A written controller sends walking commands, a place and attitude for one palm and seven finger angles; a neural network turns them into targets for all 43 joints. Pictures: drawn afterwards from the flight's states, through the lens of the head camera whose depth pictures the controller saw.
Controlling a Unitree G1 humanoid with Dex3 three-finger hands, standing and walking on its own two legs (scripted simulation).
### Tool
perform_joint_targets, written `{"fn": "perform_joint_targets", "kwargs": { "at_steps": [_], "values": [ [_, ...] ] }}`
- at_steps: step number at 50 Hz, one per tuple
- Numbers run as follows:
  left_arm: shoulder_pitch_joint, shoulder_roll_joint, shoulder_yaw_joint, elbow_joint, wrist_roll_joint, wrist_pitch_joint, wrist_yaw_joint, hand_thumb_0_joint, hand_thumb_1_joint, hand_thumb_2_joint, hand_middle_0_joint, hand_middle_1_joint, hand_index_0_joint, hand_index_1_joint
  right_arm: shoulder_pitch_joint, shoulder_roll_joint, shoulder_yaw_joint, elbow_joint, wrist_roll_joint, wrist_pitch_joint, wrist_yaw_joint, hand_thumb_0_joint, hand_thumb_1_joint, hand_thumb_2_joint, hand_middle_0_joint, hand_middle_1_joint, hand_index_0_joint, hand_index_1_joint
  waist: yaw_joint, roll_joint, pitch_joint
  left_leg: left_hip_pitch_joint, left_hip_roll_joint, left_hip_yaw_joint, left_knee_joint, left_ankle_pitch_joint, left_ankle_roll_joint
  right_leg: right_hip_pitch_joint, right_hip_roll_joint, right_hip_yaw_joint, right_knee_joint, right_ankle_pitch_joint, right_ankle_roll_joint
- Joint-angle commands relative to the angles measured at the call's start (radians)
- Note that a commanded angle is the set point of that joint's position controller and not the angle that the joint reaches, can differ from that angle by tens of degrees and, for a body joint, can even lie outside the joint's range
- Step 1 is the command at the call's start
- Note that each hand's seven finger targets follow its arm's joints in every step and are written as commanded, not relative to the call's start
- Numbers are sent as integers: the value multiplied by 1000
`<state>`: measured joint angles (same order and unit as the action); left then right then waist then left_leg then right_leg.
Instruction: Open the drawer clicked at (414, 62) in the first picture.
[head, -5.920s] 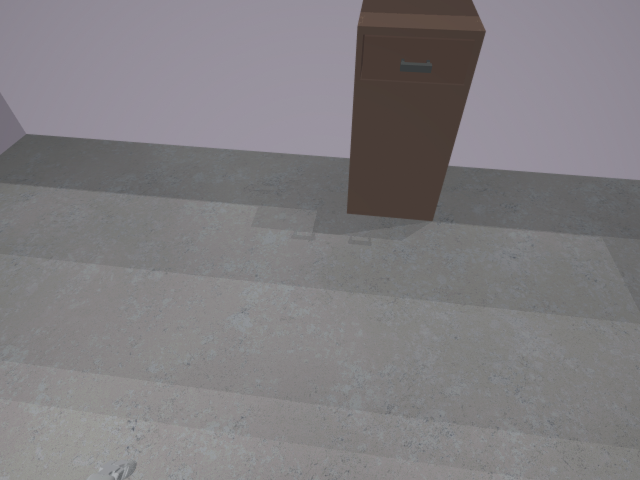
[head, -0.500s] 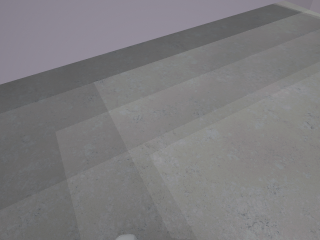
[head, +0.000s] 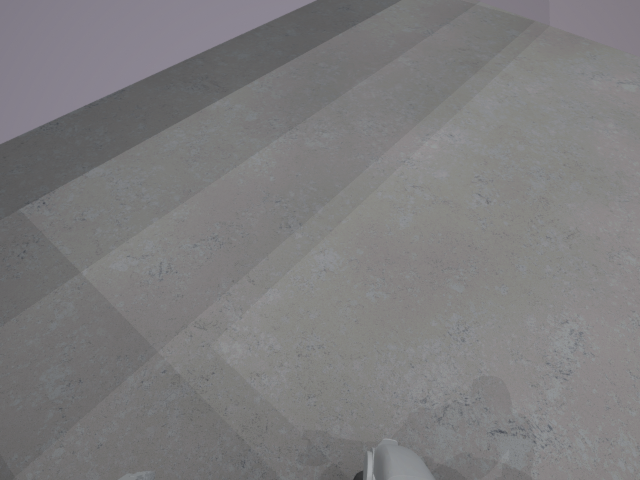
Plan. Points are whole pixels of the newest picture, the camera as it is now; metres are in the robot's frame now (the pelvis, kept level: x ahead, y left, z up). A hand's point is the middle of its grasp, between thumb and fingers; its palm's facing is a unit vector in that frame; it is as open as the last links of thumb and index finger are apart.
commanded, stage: turn to face it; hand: left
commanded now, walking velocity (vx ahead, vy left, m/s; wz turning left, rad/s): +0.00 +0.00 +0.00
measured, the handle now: out of the picture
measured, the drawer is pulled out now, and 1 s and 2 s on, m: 0.00 0.00 0.00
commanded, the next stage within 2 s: none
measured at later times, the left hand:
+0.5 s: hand (207, 448) +0.18 +0.17 -0.18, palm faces +0.13 -0.98 -0.14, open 7.4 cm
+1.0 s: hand out of the picture +0.08 +0.24 -0.16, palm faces +0.42 -0.87 -0.26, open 7.4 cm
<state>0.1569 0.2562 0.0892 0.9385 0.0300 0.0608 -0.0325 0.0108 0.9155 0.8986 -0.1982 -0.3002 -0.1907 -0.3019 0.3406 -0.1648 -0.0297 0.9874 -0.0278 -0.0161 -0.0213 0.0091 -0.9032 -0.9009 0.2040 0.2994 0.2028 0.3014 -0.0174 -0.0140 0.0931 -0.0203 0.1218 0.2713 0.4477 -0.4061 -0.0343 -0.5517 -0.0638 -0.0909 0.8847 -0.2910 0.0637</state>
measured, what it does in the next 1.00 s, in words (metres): steps on the spot, turning left: right foot, then left foot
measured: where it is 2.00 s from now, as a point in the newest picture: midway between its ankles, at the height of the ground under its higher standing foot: outside the picture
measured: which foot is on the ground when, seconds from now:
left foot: down 0.00-0.08, up 0.10-0.50, down 0.52-1.00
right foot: up 0.00-0.08, down 0.10-0.52, up 0.54-1.00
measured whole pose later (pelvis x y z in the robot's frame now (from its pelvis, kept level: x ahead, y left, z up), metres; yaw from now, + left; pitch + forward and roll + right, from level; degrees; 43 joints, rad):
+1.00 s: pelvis +0.09 +0.00 +0.01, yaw +24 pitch +1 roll -2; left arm 0.16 0.26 0.08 0.95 0.02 0.07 0.03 0.01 0.91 0.90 -0.20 -0.30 -0.19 -0.30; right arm 0.23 -0.20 -0.06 0.94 -0.02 0.02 0.00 0.01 -0.90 -0.90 0.21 0.30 0.20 0.30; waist -0.03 -0.02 0.04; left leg -0.28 -0.06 -0.05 0.43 -0.17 0.07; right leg -0.45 -0.08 0.01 0.98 -0.38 0.13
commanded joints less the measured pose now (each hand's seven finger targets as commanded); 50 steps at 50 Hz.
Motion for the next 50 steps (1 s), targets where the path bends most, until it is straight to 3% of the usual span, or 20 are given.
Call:
{"fn": "perform_joint_targets", "kwargs": {
  "at_steps": [1,2,3,4,5,6,9,12,16,21,24,25,26,27,28,31,34,38,44,50],
  "values": [
    [-43,8,-6,-102,-4,-43,-3,0,900,900,-200,-300,-200,-300,24,-212,-65,-46,6,-11,-7,0,-900,-900,200,300,200,300,3,205,-53,31,220,-45,62,976,107,100,53,-55,-190,8,-43],
    [22,18,-8,-79,-1,-57,4,0,900,900,-200,-300,-200,-300,38,-215,-64,-38,10,-10,-5,0,-900,-900,200,300,200,300,29,171,-104,17,199,-40,163,1005,86,224,75,-64,-295,72,-53],
    [136,58,1,-42,5,-77,14,0,900,900,-200,-300,-200,-300,48,-206,-58,-35,18,-10,0,0,-900,-900,200,300,200,300,85,104,-180,-110,169,-33,335,894,43,475,45,-28,-415,267,-68],
    [246,172,20,-3,12,-97,35,0,900,900,-200,-300,-200,-300,73,-129,-38,-46,34,-9,8,0,-900,-900,200,300,200,300,122,-156,-315,-411,46,-27,616,264,-7,787,-229,275,-382,751,-165],
    [289,216,18,26,-16,-101,44,0,900,900,-200,-300,-200,-300,57,-93,-27,-57,45,0,-5,0,-900,-900,200,300,200,300,112,-212,-437,-435,-33,-168,806,-258,-15,798,-405,391,-353,1135,-273],
    [224,181,4,9,-19,-96,54,0,900,900,-200,-300,-200,-300,39,-87,-19,-57,44,7,-12,0,-900,-900,200,300,200,300,92,-120,-370,-426,-6,-264,811,-230,5,688,-383,288,-396,1023,-304],
    [8,108,-25,-30,-14,-88,66,0,900,900,-200,-300,-200,-300,59,-94,-25,11,24,30,-3,0,-900,-900,200,300,200,300,20,-96,-187,-383,26,-276,758,-95,-3,394,-293,169,-506,587,-225],
    [-65,73,-40,-45,-13,-81,64,0,900,900,-200,-300,-200,-300,98,-64,-16,31,19,60,4,0,-900,-900,200,300,200,300,-27,-103,-105,-366,8,-231,683,-27,-21,262,-257,34,-557,467,-182],
    [-55,73,-29,-45,-10,-69,68,0,900,900,-200,-300,-200,-300,54,-70,-28,7,15,66,19,0,-900,-900,200,300,200,300,-10,-136,-77,-404,-2,-186,620,5,-31,261,-270,-11,-583,290,-185],
    [-17,86,-7,-42,-1,-63,74,0,900,900,-200,-300,-200,-300,-39,-58,-37,-44,14,52,32,0,-900,-900,200,300,200,300,22,-141,-72,-410,-7,-152,418,-19,-26,332,-308,-28,-515,313,-189],
    [-15,86,2,-45,-6,-55,72,0,900,900,-200,-300,-200,-300,-7,-73,-45,-55,11,45,35,0,-900,-900,200,300,200,300,-3,-91,-101,-305,-21,-136,225,108,-13,316,-297,-66,-399,242,-142],
    [-17,72,4,-55,-13,-47,71,0,900,900,-200,-300,-200,-300,48,-98,-55,-47,8,39,37,0,-900,-900,200,300,200,300,-34,11,-125,-214,-12,-167,98,234,-2,263,-259,-100,-282,147,-99],
    [4,15,0,-80,-22,-39,65,0,900,900,-200,-300,-200,-300,86,-187,-73,-53,1,28,35,0,-900,-900,200,300,200,300,-45,303,-126,-152,169,-479,-51,457,85,92,-129,-139,-66,-127,-18],
    [-49,-12,-12,-123,-20,-33,63,0,900,900,-200,-300,-200,-300,112,-261,-88,-60,-3,26,25,0,-900,-900,200,300,200,300,-74,407,-112,-149,342,-706,-152,657,211,-37,-31,-69,173,-407,24],
    [-68,10,-7,-127,-10,-28,60,0,900,900,-200,-300,-200,-300,88,-266,-88,-58,-3,28,17,0,-900,-900,200,300,200,300,-57,258,-125,-173,349,-666,-159,518,242,-37,-53,32,289,-329,4],
    [-46,20,8,-82,-2,-33,50,0,900,900,-200,-300,-200,-300,-35,-199,-66,-90,4,14,0,0,-900,-900,200,300,200,300,-14,196,-122,-134,185,-524,-119,548,130,-108,-56,93,360,-110,21],
    [19,33,12,-49,-10,-34,46,0,900,900,-200,-300,-200,-300,-53,-200,-65,-101,14,2,-4,0,-900,-900,200,300,200,300,1,106,-190,-42,129,-439,-97,673,122,-80,-43,91,346,-36,42],
    [24,50,10,-52,-10,-29,55,0,900,900,-200,-300,-200,-300,-19,-215,-73,-91,15,4,-2,0,-900,-900,200,300,200,300,-12,89,-214,25,124,-470,-94,705,142,-79,-34,109,304,-36,63],
    [0,83,13,-67,-11,-22,58,0,900,900,-200,-300,-200,-300,-56,-228,-78,-100,13,20,9,0,-900,-900,200,300,200,300,-14,154,-120,-93,105,-554,-157,425,172,-35,-35,119,209,-41,70],
    [-43,68,2,-107,-18,-28,59,0,900,900,-200,-300,-200,-300,-74,-259,-92,-110,5,32,14,0,-900,-900,200,300,200,300,-29,160,-124,-136,102,-665,-134,358,217,46,4,115,11,-133,49]
  ]
}}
